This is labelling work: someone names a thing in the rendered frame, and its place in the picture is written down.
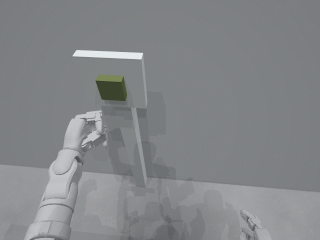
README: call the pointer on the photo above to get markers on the left robot forearm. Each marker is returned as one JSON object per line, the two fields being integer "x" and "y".
{"x": 54, "y": 215}

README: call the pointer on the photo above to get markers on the robot right hand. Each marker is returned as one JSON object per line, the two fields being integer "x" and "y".
{"x": 259, "y": 233}

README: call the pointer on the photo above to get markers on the panel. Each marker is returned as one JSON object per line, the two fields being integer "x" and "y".
{"x": 131, "y": 66}

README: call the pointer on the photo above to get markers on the robot left hand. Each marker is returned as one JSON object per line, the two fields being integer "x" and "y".
{"x": 81, "y": 138}

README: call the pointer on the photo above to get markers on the button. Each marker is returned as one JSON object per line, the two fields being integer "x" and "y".
{"x": 111, "y": 87}

